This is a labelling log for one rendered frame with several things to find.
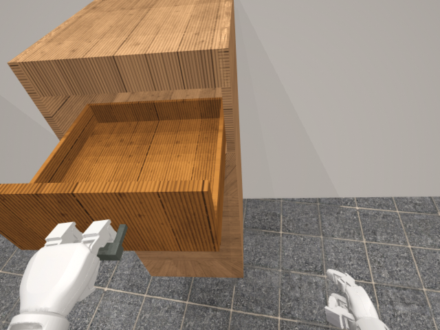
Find cabinet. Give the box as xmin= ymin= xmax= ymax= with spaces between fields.
xmin=7 ymin=0 xmax=243 ymax=278

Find left robot forearm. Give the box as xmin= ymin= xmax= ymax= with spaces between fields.
xmin=8 ymin=311 xmax=70 ymax=330

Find robot right hand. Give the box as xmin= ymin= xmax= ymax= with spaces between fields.
xmin=324 ymin=269 xmax=379 ymax=330

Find drawer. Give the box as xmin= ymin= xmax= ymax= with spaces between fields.
xmin=0 ymin=97 xmax=226 ymax=252

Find handle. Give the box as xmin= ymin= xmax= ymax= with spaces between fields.
xmin=97 ymin=224 xmax=128 ymax=261

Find robot left hand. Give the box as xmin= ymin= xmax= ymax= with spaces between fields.
xmin=19 ymin=219 xmax=117 ymax=317

